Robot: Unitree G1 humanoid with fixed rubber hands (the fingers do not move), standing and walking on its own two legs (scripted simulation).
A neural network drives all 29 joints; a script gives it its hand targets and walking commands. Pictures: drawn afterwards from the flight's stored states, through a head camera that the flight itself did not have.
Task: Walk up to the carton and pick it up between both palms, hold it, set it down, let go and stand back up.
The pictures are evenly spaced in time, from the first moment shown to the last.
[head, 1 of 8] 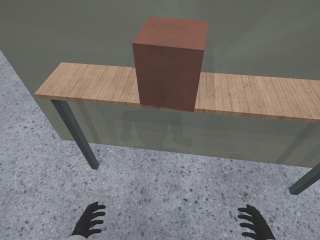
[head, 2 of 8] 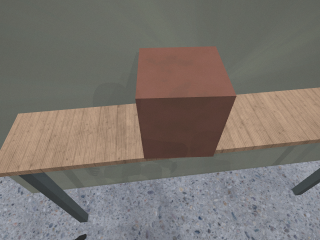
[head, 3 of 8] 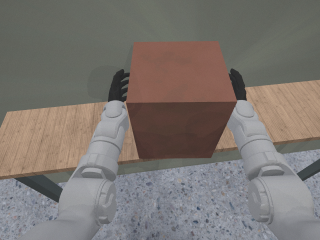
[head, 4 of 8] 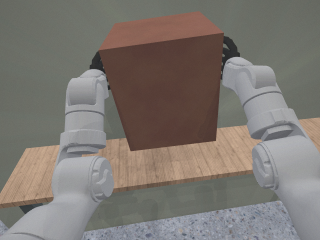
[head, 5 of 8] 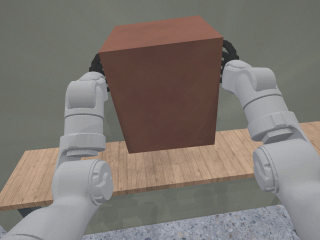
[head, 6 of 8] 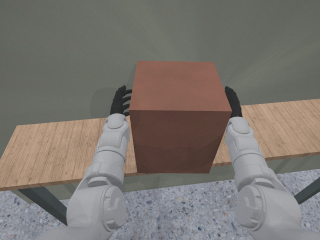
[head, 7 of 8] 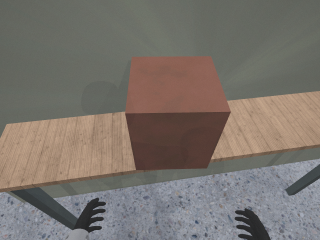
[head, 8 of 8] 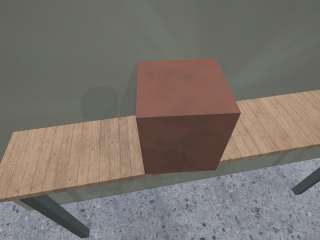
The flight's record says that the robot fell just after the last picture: no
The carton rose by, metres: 0.22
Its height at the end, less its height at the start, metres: +0.00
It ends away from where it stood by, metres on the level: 0.01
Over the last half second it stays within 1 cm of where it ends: yes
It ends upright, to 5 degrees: yes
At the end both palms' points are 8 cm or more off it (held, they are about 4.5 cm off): yes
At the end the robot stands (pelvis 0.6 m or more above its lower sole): yes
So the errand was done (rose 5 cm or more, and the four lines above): yes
